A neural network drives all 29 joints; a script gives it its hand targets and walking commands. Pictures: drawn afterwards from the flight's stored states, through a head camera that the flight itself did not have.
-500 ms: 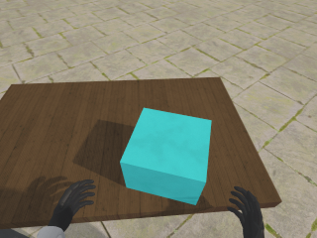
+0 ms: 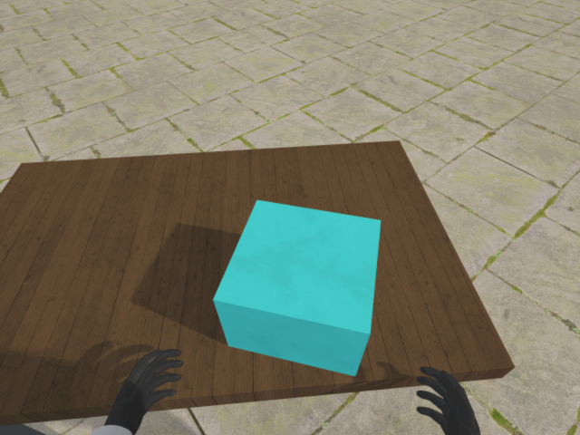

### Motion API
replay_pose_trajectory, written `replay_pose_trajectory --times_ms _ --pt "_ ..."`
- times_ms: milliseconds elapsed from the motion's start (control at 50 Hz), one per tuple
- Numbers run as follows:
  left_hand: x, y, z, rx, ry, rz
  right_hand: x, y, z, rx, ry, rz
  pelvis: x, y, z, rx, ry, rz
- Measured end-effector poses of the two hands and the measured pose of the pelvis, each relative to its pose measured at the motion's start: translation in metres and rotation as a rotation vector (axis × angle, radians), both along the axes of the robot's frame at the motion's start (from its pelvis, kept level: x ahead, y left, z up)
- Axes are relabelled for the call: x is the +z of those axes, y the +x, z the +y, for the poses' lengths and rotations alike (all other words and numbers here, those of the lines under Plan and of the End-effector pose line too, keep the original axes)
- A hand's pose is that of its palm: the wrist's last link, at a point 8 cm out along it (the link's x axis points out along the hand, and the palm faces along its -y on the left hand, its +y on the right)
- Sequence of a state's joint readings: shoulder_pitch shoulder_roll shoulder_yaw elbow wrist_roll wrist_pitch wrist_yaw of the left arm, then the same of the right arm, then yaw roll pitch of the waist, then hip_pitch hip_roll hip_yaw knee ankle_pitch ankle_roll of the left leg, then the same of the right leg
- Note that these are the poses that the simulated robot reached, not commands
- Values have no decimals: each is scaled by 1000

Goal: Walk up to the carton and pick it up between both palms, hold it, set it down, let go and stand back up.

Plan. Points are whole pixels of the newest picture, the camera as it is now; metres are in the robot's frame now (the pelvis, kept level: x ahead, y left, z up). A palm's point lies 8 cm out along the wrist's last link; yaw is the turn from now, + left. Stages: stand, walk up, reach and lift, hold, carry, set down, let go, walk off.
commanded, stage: set down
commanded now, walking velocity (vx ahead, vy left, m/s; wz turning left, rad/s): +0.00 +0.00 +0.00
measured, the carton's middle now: (303, 283) +0.37 +0.03 -0.02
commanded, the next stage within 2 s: let go in 0.64 s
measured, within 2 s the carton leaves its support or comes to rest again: neither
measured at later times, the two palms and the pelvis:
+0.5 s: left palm (136, 407) +0.16 +0.24 -0.02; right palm out of the picture +0.15 -0.21 -0.07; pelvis -0.02 -0.01 +0.00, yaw +1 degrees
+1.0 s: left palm (140, 401) +0.17 +0.24 -0.02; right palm out of the picture +0.15 -0.23 -0.09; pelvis -0.01 -0.01 +0.00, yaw +1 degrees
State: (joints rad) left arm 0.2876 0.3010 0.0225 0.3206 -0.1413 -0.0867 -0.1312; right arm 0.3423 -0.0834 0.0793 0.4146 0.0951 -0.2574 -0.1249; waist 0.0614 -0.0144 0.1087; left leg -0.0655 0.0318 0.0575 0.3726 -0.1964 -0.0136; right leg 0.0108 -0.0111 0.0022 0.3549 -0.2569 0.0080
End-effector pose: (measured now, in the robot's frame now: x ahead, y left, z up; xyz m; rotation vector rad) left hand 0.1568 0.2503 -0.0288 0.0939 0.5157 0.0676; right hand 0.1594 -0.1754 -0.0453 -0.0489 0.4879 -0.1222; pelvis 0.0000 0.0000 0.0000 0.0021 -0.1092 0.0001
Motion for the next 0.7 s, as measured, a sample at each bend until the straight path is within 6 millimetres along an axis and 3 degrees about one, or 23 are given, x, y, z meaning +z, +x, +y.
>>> replay_pose_trajectory --times_ms 400,700 --pt "3 5 -7 62 43 46 -23 -10 -28 63 -58 125 -1 -16 -5 21 5 -18" --pt "5 10 -9 78 72 74 -37 -9 -40 98 -81 181 -2 -15 -10 27 8 -11"
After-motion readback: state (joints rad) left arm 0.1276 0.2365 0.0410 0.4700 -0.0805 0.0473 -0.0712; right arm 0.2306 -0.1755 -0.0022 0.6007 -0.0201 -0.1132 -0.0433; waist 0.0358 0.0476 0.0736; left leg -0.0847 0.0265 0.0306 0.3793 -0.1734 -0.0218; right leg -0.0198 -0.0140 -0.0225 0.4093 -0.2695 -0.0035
